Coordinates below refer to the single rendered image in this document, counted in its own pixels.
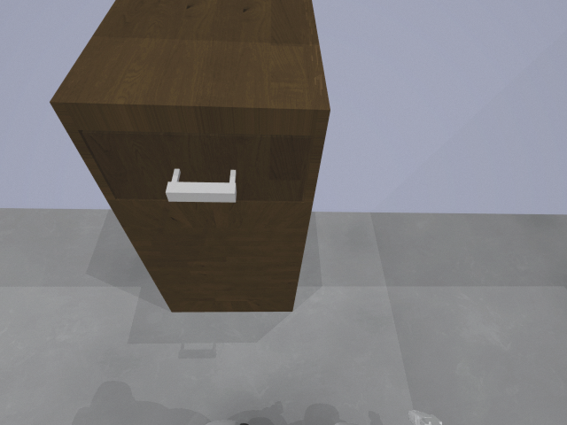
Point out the handle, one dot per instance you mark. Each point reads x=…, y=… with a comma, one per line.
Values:
x=202, y=191

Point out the cabinet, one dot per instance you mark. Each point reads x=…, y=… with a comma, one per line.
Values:
x=206, y=66

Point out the drawer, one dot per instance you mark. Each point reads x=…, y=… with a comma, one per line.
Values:
x=138, y=165

